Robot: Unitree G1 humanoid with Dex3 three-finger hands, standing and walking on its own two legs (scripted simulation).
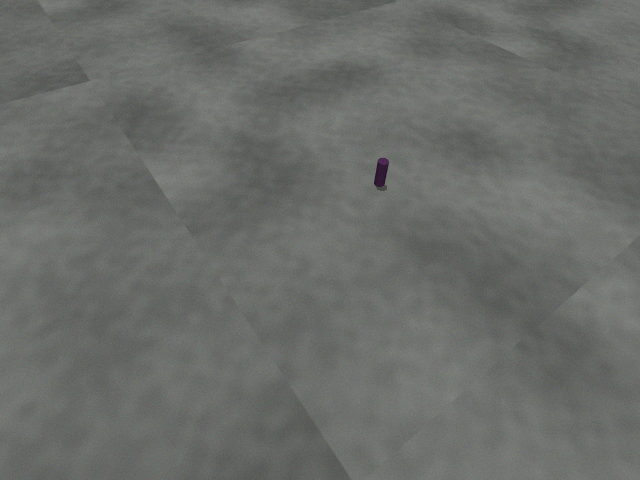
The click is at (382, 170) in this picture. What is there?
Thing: slim round
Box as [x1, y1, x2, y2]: [374, 158, 388, 186]
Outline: 385,158 378,159 374,184 377,186 382,186 384,183 388,160
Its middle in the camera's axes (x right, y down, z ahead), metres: +0.30 -0.30 +1.83
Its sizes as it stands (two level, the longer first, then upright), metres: 0.052 0.052 0.136
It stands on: the floor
